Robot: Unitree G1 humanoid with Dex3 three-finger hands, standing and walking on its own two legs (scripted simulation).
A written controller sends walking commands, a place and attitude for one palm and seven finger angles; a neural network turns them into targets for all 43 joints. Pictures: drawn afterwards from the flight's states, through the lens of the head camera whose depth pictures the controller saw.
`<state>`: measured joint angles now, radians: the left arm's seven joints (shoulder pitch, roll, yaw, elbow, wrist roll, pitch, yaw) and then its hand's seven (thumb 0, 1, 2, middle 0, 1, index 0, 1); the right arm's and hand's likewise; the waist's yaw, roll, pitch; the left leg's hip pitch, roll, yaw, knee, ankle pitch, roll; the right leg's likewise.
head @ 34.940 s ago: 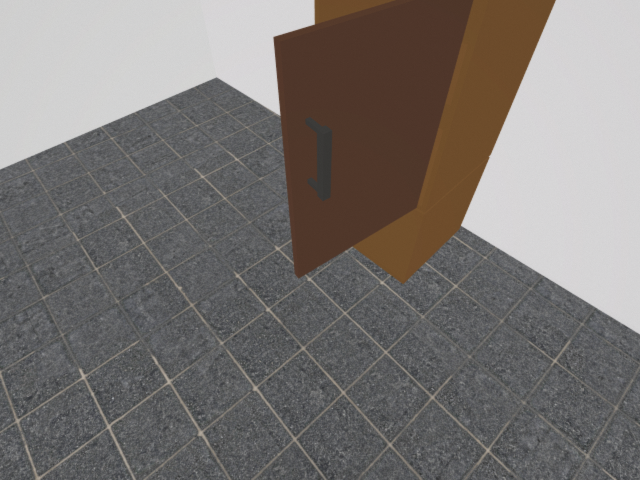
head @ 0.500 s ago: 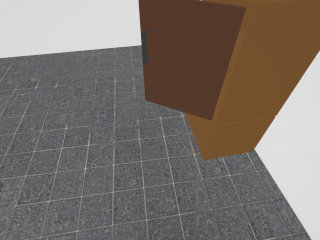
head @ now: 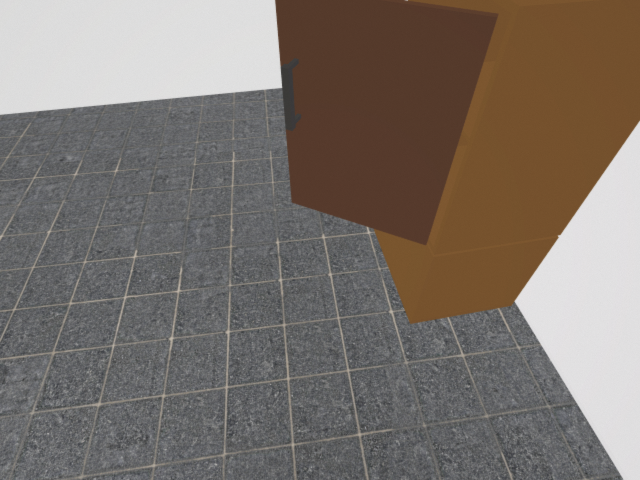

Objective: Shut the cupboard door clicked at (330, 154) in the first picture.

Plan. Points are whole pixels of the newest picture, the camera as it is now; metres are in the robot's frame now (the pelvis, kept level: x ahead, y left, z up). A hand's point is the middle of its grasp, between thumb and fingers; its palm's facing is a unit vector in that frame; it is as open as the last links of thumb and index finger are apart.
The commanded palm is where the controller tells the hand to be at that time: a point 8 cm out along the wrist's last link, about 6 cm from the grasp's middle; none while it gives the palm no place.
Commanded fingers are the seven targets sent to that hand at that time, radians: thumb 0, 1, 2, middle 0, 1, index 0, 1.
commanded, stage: walk to a spot facing it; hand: left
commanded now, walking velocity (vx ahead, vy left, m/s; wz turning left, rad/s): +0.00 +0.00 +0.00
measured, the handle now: (292, 95) +0.90 +0.12 +0.02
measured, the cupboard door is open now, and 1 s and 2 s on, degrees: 55 55 55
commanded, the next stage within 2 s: turn to face it in 1.64 s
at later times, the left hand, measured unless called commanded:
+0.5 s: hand out of the picture +0.01 +0.22 -0.19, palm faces +0.18 -0.96 -0.23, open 7.4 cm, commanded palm none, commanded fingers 0.00 0.90 0.90 -0.20 -0.30 -0.20 -0.30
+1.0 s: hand out of the picture -0.02 +0.26 -0.16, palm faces +0.46 -0.84 -0.30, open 7.4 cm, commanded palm none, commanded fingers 0.00 0.90 0.90 -0.20 -0.30 -0.20 -0.30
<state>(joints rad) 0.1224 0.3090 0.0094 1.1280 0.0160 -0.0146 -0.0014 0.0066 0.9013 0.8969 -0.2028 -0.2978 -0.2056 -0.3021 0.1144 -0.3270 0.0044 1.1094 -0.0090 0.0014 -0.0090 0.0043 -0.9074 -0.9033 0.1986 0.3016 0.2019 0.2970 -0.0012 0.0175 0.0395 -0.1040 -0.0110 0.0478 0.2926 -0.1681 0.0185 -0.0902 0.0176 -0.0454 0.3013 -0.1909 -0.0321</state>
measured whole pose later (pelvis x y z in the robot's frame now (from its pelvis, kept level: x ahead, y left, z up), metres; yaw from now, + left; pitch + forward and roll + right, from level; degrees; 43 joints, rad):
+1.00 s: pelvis -0.03 +0.01 -0.02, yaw +29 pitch +2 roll +0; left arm 0.14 0.24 0.06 0.84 0.03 0.03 0.02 0.01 0.90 0.90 -0.20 -0.30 -0.20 -0.30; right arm 0.22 -0.24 -0.08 0.92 -0.02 0.08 0.01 0.00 -0.91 -0.90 0.20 0.30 0.20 0.30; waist -0.03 0.03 0.06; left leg -0.44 -0.09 -0.13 0.55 -0.19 0.00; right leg -0.26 -0.01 0.01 0.51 -0.31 0.01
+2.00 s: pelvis +0.13 +0.20 -0.01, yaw +45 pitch +0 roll +1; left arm 0.21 0.15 0.07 0.98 0.03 -0.02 0.02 -0.01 0.94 0.90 -0.20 -0.30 -0.21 -0.30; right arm 0.23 -0.18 -0.04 1.02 -0.02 0.02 -0.02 0.01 -0.91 -0.90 0.20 0.30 0.20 0.30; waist -0.01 0.02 0.10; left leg -0.44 0.05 0.03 1.04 -0.40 -0.02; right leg -0.31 0.03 -0.05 0.47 -0.17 -0.07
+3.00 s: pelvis +0.17 +0.30 -0.03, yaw +10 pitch +2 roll -1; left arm 0.16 0.23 0.07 0.89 0.02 0.07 -0.01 0.01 0.90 0.90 -0.20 -0.30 -0.21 -0.30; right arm 0.19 -0.22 -0.03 0.87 -0.02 0.02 -0.02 0.00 -0.91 -0.90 0.20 0.30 0.20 0.30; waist 0.00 -0.04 0.09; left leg -0.36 0.05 0.08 0.64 -0.30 -0.01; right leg -0.34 0.02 0.10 0.70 -0.41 0.02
